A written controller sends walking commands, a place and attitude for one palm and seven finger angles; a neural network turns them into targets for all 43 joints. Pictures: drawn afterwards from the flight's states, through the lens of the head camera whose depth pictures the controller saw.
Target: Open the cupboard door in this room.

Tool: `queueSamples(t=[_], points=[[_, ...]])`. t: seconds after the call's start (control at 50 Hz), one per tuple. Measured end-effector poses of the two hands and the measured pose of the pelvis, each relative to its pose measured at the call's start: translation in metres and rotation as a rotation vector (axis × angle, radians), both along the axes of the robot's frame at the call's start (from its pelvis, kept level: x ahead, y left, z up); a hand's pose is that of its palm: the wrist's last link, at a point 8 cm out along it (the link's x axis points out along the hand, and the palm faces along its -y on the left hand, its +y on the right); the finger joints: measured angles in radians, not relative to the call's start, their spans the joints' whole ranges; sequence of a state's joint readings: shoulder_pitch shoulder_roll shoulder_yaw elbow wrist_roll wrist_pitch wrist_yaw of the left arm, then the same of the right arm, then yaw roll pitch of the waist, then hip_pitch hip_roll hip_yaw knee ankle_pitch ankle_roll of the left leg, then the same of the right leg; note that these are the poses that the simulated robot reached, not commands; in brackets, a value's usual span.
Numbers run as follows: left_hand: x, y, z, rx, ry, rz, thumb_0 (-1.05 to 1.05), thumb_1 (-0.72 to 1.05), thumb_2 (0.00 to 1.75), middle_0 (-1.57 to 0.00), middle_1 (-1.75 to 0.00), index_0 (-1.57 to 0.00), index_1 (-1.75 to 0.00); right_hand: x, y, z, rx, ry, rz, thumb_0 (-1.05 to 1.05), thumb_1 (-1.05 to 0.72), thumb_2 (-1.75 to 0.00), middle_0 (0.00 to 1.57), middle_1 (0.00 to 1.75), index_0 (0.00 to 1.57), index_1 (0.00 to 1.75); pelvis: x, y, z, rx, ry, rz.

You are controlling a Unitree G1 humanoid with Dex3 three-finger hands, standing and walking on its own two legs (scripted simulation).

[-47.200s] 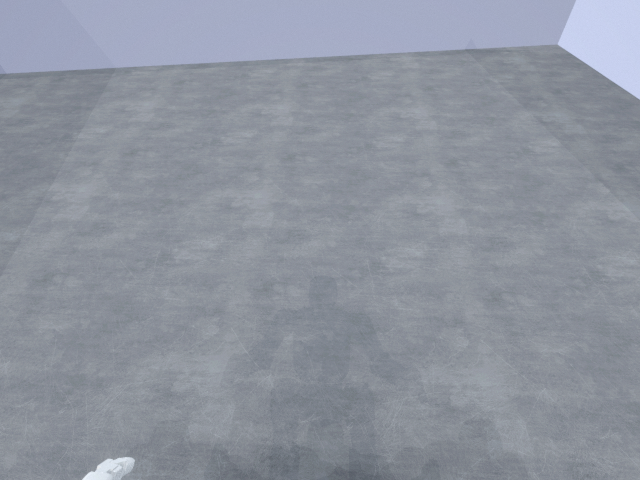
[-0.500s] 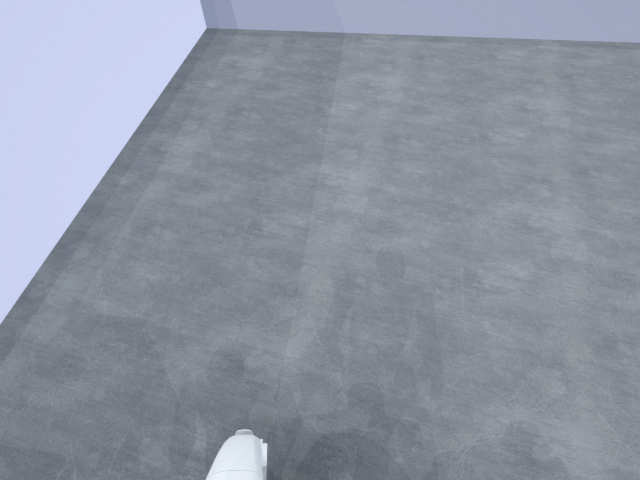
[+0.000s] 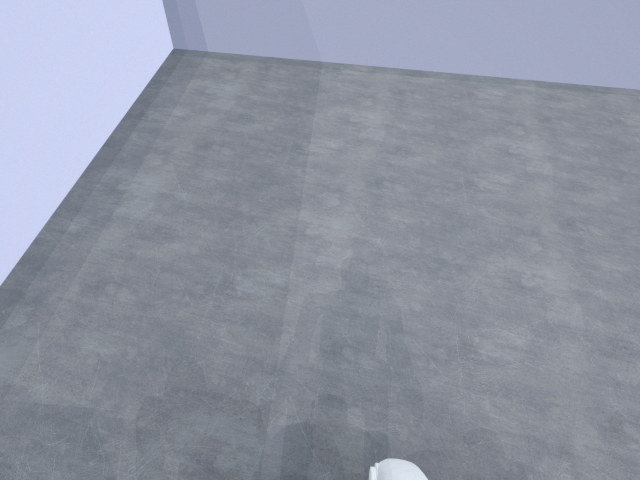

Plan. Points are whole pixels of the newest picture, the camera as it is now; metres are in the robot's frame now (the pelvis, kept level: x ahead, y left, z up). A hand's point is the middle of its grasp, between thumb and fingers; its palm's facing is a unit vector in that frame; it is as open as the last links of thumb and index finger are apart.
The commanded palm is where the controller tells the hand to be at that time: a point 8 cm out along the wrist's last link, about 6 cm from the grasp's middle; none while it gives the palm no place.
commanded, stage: walk to a spot facing it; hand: left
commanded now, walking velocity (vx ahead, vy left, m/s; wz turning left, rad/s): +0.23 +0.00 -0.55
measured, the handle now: out of the picture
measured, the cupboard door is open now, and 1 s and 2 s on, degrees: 42 42 42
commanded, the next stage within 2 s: turn to face it in 0.02 s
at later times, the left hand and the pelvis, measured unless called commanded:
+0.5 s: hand (262, 376) +0.29 +0.12 -0.16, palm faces +0.09 -0.98 -0.15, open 7.2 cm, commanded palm none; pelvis +0.17 -0.05 +0.00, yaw +6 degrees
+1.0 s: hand (190, 431) +0.20 +0.21 -0.16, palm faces +0.41 -0.86 -0.31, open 7.4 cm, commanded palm none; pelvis +0.21 -0.04 +0.00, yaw +23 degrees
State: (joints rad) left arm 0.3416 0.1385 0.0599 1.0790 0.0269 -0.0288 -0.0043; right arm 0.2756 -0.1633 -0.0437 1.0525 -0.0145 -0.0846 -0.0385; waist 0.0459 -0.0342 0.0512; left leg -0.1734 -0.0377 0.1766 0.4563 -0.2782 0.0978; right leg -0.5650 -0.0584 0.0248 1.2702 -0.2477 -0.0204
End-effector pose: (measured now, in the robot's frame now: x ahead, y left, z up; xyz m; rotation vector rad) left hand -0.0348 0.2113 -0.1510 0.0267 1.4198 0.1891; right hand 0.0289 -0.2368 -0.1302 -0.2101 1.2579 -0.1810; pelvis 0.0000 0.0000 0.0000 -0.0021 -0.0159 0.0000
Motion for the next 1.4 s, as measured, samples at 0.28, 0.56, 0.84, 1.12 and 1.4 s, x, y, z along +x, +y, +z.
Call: queueSamples(t=[0.28, 0.56, 0.84, 1.12, 1.4], points=[[0.304, -0.012, 0.014, 0.082, -0.324, -0.260, 0.00, 0.92, 0.90, -0.19, -0.29, -0.20, -0.29, -0.051, 0.021, -0.002, 0.109, 0.408, -0.229, 0.00, -0.91, -0.90, 0.20, 0.30, 0.19, 0.30, 0.128, -0.030, -0.009, 0.004, 0.012, -0.032], [0.305, -0.027, 0.016, 0.072, -0.334, -0.021, -0.04, 0.94, 0.90, -0.20, -0.30, -0.21, -0.30, 0.176, -0.025, -0.009, 0.071, 0.117, 0.016, 0.00, -0.91, -0.90, 0.20, 0.30, 0.19, 0.30, 0.178, -0.042, -0.002, 0.005, 0.015, 0.145], [0.227, 0.049, 0.002, 0.148, -0.168, 0.213, 0.00, 0.92, 0.90, -0.20, -0.29, -0.20, -0.29, 0.322, -0.002, 0.010, -0.045, -0.085, 0.328, 0.00, -0.91, -0.90, 0.20, 0.30, 0.19, 0.30, 0.199, -0.015, -0.009, -0.024, 0.042, 0.312], [0.200, -0.004, 0.038, 0.276, -0.141, 0.343, 0.00, 0.91, 0.90, -0.20, -0.29, -0.20, -0.29, 0.375, -0.021, -0.026, 0.068, 0.011, 0.464, 0.00, -0.90, -0.90, 0.20, 0.30, 0.20, 0.30, 0.224, -0.065, -0.008, 0.020, 0.040, 0.489], [0.149, -0.077, 0.022, 0.167, -0.081, 0.583, 0.00, 0.92, 0.90, -0.20, -0.30, -0.21, -0.30, 0.454, 0.029, -0.001, 0.054, -0.037, 0.715, 0.00, -0.91, -0.90, 0.20, 0.30, 0.19, 0.30, 0.237, -0.076, 0.001, 0.044, 0.038, 0.690]])
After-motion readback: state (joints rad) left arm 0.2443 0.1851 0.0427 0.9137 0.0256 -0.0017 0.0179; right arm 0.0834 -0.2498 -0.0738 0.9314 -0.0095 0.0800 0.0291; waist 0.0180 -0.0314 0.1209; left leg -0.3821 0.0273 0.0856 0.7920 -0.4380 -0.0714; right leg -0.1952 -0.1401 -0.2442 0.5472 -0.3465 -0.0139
